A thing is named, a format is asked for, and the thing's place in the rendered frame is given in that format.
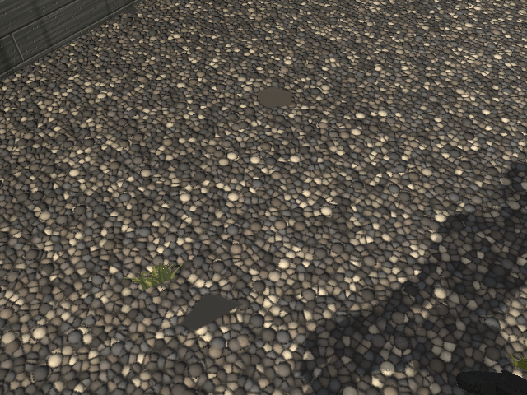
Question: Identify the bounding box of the right robot hand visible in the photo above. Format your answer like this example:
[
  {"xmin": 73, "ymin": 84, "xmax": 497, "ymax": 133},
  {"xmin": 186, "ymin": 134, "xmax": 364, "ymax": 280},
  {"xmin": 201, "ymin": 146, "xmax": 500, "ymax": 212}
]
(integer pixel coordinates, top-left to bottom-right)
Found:
[{"xmin": 456, "ymin": 370, "xmax": 527, "ymax": 395}]

